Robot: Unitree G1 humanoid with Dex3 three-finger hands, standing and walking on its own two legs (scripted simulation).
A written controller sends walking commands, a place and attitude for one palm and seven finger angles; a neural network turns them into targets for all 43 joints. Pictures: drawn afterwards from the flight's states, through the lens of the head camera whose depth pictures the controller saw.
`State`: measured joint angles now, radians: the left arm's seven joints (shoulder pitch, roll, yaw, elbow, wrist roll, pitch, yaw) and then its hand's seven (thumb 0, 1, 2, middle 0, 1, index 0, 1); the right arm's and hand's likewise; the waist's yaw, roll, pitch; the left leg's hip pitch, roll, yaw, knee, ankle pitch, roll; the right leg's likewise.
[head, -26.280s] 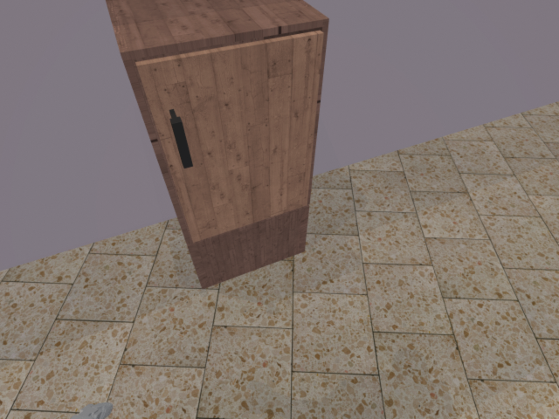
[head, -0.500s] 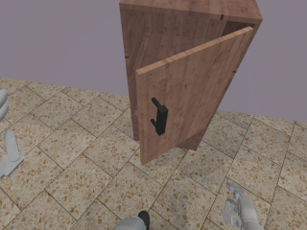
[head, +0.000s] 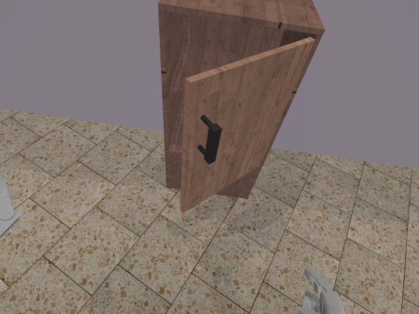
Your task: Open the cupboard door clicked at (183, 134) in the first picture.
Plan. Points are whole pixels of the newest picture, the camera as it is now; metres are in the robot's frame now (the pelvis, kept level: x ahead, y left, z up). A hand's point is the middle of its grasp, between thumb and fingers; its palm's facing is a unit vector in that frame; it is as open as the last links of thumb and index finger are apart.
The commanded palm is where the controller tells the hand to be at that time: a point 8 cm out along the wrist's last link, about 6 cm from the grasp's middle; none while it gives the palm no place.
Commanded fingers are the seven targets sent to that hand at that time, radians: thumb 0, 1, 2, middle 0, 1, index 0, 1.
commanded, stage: stop stepping back and stand still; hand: left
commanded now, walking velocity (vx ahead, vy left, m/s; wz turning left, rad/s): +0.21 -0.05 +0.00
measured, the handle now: (207, 139) +0.52 +0.03 -0.01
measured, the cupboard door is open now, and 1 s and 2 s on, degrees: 42 42 42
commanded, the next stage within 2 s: let the arm hang, fingers relaxed in 0.54 s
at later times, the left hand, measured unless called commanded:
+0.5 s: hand out of the picture +0.18 +0.27 +0.17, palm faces +0.44 -0.79 -0.44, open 7.4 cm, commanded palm +0.12 +0.31 +0.18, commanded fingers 0.00 0.90 0.90 -0.20 -0.30 -0.20 -0.30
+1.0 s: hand out of the picture +0.00 +0.19 -0.17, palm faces +0.04 -0.98 -0.17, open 7.0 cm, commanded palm none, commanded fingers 0.00 0.90 0.90 -0.20 -0.30 -0.20 -0.30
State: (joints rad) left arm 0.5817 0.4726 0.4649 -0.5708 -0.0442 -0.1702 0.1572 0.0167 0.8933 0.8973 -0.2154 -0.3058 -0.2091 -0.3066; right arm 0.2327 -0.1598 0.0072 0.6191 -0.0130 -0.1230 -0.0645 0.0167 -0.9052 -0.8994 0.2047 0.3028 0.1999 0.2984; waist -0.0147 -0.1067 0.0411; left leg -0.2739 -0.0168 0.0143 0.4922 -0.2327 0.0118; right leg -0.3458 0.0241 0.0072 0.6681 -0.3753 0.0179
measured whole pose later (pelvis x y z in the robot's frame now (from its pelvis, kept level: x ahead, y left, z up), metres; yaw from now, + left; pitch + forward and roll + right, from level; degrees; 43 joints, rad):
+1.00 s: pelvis -0.04 +0.01 +0.00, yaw +2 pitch -1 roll +0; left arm 0.27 0.19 0.01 0.93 0.01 0.04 0.02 0.00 0.99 0.90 -0.21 -0.30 -0.21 -0.30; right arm 0.23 -0.22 0.00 0.99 -0.03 0.03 -0.01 0.01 -0.91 -0.90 0.20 0.30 0.20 0.30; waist 0.00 -0.04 0.08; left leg -0.27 -0.02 -0.02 0.50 -0.21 0.02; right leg -0.26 0.01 -0.06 0.50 -0.22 -0.04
